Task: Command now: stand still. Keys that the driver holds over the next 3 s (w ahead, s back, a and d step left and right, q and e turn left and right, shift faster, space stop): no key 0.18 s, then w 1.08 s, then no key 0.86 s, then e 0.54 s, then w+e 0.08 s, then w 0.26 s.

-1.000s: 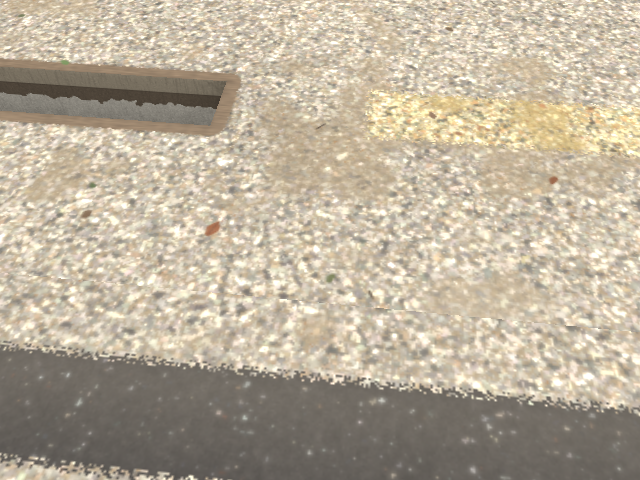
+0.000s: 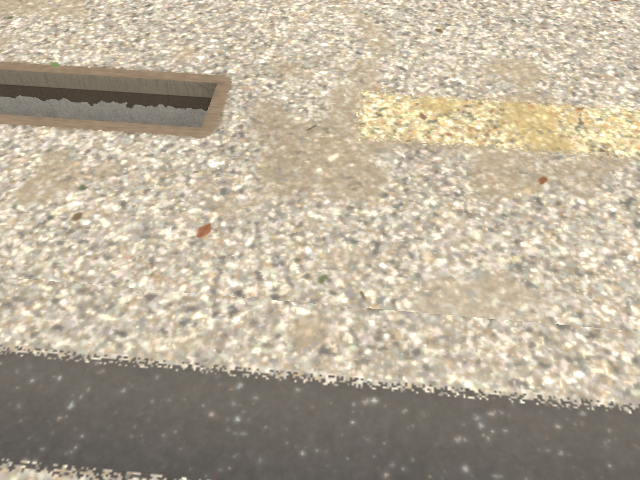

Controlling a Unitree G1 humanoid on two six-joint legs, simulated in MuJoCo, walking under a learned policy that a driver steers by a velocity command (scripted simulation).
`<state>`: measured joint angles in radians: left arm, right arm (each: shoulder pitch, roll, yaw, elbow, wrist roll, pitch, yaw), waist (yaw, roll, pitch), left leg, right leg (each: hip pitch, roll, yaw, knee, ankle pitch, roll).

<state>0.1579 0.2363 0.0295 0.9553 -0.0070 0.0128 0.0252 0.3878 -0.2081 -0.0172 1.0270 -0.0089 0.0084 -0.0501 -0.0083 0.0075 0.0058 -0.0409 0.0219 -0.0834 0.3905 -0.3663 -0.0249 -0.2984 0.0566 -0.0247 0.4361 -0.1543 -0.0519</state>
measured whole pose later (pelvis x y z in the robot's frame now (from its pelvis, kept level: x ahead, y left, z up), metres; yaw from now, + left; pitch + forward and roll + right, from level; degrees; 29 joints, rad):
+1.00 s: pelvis +0.30 -0.02 -0.01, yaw -1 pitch +2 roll -1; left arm 0.46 0.24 0.02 1.02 -0.01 -0.08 0.00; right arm -0.01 -0.23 -0.03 0.77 0.03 -0.10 0.05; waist 0.09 0.02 0.03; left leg -0.60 0.04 0.03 0.49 0.05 0.07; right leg 0.20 0.04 -0.03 0.09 -0.33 -0.03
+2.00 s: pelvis +0.67 -0.02 +0.00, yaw +0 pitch -1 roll +0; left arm 0.14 0.22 0.03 0.97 0.01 -0.01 0.02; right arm 0.24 -0.22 -0.03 1.03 -0.01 -0.02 -0.04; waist 0.00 -0.02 0.02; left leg -0.22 0.04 -0.01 0.53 -0.30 -0.03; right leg -0.31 0.01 -0.04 0.48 -0.17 -0.02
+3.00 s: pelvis +0.75 -0.03 +0.00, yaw -22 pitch +2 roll +0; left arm 0.23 0.27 0.06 0.81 -0.02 -0.02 0.02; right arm 0.21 -0.27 -0.07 0.89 0.00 -0.11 -0.01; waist 0.00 -0.04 -0.05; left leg -0.24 -0.02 -0.01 0.47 -0.27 0.03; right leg -0.34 0.11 0.16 0.69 -0.42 -0.07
